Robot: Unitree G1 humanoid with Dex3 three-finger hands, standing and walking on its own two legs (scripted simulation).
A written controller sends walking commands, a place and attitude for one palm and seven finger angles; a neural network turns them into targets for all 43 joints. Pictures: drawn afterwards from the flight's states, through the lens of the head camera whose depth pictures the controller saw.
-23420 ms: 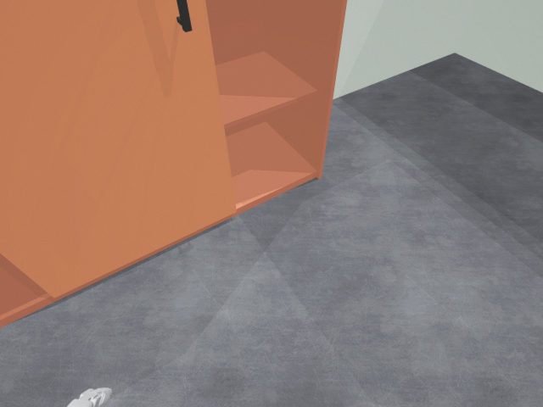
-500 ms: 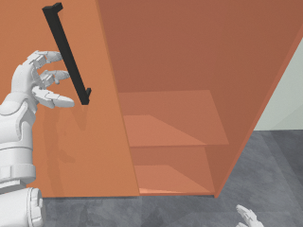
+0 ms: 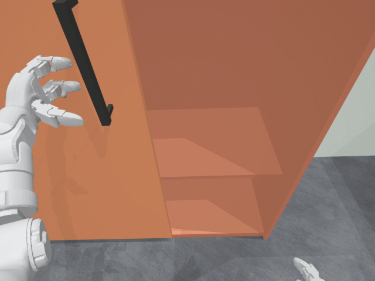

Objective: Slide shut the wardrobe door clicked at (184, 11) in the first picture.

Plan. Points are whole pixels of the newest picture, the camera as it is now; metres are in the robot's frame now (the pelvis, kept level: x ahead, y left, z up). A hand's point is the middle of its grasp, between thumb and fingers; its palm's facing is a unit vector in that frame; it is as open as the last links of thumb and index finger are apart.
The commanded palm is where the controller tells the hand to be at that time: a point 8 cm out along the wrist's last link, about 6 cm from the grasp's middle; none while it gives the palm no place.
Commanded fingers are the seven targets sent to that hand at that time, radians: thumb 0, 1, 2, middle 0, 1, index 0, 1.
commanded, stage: move the hooked fingers beside the handle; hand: left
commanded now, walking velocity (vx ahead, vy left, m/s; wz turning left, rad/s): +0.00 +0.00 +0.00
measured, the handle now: (91, 69) +0.46 +0.21 +0.26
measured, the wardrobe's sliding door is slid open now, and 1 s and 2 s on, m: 0.48 0.48 0.48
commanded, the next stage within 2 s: feel for the door with the fingertips in 0.88 s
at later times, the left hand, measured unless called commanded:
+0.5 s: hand (58, 97) +0.40 +0.26 +0.23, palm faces +0.09 -0.99 -0.06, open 14.0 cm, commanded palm +0.37 +0.31 +0.23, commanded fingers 0.00 -0.50 0.30 -0.30 -1.20 -0.30 -1.20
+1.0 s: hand (68, 94) +0.41 +0.24 +0.23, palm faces +0.08 -0.99 -0.08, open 13.9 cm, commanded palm +0.38 +0.29 +0.23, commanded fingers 0.00 -0.50 0.30 -0.30 -1.20 -0.30 -1.20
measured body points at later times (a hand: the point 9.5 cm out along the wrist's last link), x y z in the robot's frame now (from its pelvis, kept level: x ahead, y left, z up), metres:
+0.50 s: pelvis +0.01 +0.00 +0.00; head +0.00 -0.02 +0.45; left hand +0.39 +0.31 +0.24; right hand +0.14 -0.26 -0.10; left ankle +0.02 +0.13 -0.74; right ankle -0.04 -0.13 -0.74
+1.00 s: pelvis +0.01 +0.00 +0.00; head +0.01 -0.03 +0.45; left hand +0.40 +0.30 +0.24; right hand +0.14 -0.26 -0.10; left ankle +0.02 +0.13 -0.74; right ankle -0.04 -0.13 -0.74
